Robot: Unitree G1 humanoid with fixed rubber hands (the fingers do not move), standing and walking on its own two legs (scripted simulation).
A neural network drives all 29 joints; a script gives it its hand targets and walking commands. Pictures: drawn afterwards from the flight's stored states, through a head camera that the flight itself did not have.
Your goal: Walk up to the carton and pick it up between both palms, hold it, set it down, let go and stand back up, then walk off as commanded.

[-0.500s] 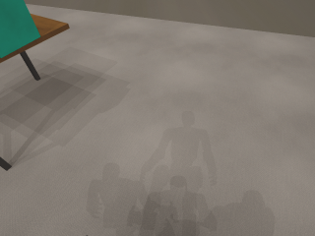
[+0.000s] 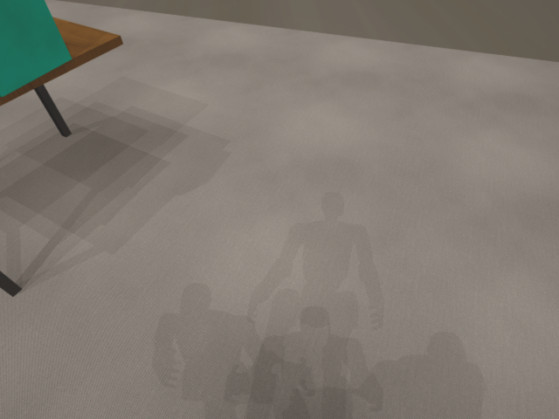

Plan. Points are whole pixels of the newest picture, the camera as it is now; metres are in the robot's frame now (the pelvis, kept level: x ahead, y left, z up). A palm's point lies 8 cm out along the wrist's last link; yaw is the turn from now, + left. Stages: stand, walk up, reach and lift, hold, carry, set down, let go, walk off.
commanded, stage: stand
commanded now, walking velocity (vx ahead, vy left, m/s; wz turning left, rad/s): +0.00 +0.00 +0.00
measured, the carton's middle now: out of the picture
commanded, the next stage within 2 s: walk up in 0.54 s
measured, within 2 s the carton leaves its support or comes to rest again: neither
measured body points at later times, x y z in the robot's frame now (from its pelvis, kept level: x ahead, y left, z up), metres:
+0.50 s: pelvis +0.00 +0.00 +0.00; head +0.01 +0.00 +0.45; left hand +0.07 +0.24 -0.15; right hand +0.07 -0.25 -0.15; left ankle +0.05 +0.13 -0.73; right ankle +0.04 -0.11 -0.73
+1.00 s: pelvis +0.03 +0.03 +0.00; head +0.02 +0.05 +0.44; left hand +0.11 +0.32 -0.14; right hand +0.12 -0.25 -0.13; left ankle +0.02 +0.15 -0.70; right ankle +0.04 -0.11 -0.73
